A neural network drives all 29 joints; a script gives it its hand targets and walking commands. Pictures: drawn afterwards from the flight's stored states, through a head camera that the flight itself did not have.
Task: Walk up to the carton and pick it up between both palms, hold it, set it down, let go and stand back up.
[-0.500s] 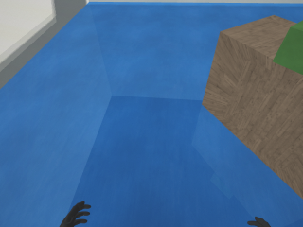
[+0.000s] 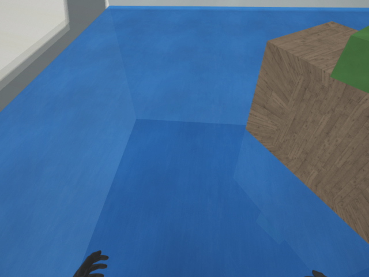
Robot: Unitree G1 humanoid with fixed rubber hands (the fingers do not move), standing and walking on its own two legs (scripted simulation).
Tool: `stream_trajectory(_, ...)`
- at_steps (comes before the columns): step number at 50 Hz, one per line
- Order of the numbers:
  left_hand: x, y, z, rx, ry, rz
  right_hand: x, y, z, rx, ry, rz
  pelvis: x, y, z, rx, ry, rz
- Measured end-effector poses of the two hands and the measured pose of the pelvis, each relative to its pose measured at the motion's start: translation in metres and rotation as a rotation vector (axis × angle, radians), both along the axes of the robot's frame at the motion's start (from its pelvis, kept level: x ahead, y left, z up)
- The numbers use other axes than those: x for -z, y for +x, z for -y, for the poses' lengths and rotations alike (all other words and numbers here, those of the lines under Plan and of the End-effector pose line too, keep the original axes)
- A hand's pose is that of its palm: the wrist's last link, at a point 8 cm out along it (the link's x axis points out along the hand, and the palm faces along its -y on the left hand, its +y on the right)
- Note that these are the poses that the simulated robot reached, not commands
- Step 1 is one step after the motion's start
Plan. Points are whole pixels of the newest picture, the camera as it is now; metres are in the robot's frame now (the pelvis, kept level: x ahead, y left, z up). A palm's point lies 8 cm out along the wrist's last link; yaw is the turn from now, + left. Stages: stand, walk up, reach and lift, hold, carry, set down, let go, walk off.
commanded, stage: stand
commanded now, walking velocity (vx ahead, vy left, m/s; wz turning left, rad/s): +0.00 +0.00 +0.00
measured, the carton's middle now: out of the picture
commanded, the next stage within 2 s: walk up in 1.00 s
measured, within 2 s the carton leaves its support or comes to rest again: neither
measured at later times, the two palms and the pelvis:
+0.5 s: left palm out of the picture +0.11 +0.26 -0.09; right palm out of the picture +0.09 -0.28 -0.10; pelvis -0.02 +0.00 +0.00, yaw +0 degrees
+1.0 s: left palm out of the picture +0.10 +0.26 -0.09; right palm out of the picture +0.08 -0.28 -0.10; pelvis -0.02 +0.00 +0.01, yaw +0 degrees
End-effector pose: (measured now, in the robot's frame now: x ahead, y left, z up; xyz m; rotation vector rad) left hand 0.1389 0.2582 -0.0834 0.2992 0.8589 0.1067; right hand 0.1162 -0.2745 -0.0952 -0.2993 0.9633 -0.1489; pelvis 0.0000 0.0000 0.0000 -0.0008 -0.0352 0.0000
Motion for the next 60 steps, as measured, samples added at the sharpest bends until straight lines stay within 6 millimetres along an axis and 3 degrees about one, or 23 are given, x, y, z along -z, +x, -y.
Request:
stream_trajectory(26,0.005,-0.027,-0.001,-0.017,0.005,-0.045,0.005,-0.028,0.005,0.018,0.003,-0.042,-0.002,-0.015,0.002,0.0,0.003,0.016)
stream_trajectory(60,0.003,-0.045,-0.002,-0.034,0.004,-0.088,0.002,-0.047,0.009,0.036,0.002,-0.085,-0.011,-0.023,0.004,0.0,0.005,-0.008)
